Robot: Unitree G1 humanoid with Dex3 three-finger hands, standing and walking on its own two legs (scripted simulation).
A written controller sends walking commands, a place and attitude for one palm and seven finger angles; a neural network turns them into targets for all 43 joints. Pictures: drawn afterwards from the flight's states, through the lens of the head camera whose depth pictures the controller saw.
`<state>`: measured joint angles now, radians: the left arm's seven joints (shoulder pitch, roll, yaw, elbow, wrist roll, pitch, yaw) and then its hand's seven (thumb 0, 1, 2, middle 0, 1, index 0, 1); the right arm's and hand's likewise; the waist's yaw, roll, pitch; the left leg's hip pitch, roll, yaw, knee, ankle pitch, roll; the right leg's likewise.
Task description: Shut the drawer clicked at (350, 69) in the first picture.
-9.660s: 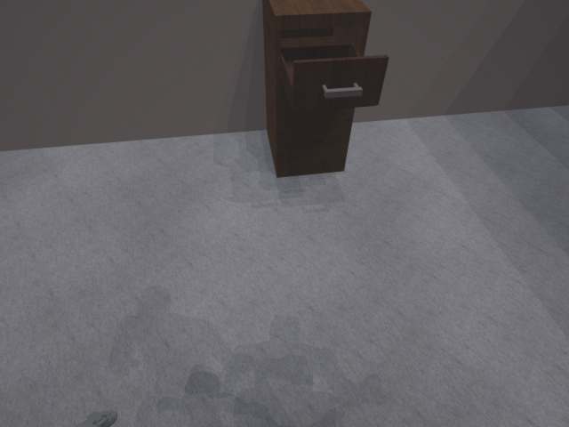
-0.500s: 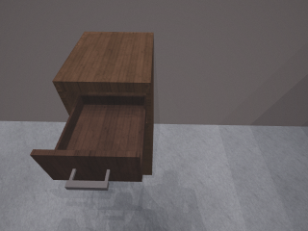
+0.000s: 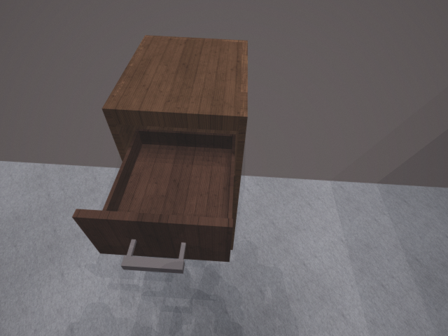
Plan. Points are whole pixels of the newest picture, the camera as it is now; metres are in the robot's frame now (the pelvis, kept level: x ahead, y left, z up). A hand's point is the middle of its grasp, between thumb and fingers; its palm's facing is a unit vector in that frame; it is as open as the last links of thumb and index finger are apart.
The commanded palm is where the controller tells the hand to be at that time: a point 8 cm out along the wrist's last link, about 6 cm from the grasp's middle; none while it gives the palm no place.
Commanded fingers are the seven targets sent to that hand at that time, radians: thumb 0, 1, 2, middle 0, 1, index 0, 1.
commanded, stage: come to a stop and stand still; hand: left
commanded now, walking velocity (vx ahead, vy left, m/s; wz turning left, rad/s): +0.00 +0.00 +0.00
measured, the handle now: (155, 255) +0.30 +0.18 -0.11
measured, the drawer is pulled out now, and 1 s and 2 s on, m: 0.29 0.29 0.29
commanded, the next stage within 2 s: look again from close up in 0.50 s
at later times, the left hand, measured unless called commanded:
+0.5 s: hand out of the picture -0.03 +0.19 -0.17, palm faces +0.02 -0.98 -0.17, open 7.4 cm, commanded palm none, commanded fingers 0.00 0.90 0.90 -0.20 -0.30 -0.20 -0.30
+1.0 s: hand out of the picture +0.03 +0.19 -0.18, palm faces +0.01 -0.98 -0.22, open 7.3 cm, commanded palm none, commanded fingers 0.00 0.90 0.90 -0.20 -0.30 -0.20 -0.30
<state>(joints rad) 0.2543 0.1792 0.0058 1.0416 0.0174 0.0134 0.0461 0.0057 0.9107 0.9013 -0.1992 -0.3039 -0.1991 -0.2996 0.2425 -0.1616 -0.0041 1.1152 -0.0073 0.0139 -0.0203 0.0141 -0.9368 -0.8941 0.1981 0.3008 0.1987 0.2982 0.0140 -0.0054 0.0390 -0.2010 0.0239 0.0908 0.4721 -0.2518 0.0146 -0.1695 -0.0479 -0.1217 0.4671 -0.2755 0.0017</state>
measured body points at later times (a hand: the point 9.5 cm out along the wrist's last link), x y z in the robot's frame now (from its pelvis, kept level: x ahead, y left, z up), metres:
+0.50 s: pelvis +0.00 +0.03 +0.00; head +0.02 +0.03 +0.45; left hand -0.03 +0.24 -0.16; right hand -0.04 -0.17 -0.16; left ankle +0.00 +0.11 -0.74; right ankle -0.01 -0.11 -0.74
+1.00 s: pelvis +0.01 +0.02 -0.01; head +0.01 +0.01 +0.44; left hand +0.03 +0.25 -0.16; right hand +0.03 -0.21 -0.16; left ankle +0.00 +0.11 -0.74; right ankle -0.01 -0.11 -0.74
